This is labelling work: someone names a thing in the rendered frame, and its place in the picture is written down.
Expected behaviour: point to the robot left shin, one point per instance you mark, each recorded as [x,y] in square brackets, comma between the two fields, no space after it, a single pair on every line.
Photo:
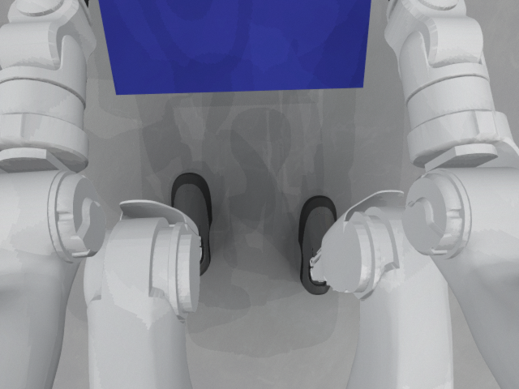
[132,209]

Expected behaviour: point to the carton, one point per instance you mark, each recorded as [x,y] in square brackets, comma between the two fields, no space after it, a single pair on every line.
[185,46]

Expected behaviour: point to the left robot upper arm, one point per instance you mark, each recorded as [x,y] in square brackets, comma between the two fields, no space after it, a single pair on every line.
[49,222]

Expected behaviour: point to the right robot thigh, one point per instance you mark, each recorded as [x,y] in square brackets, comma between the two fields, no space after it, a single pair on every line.
[405,332]

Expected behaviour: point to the left robot forearm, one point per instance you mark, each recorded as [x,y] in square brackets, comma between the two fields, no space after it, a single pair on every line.
[44,52]

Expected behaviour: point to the right robot forearm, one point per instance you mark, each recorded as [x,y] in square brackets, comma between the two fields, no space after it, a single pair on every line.
[446,87]

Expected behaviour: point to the right robot upper arm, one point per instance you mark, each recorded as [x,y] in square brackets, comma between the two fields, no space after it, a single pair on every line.
[467,220]

